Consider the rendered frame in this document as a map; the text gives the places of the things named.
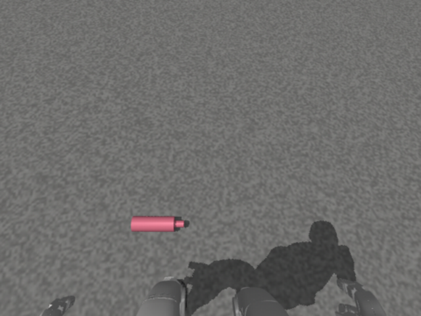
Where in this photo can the right robot hand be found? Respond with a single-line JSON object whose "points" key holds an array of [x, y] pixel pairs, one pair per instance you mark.
{"points": [[366, 302]]}

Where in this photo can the left robot hand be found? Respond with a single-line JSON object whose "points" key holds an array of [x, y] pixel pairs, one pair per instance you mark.
{"points": [[59, 306]]}

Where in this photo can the bottle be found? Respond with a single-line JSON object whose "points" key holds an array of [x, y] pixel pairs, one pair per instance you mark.
{"points": [[155, 224]]}

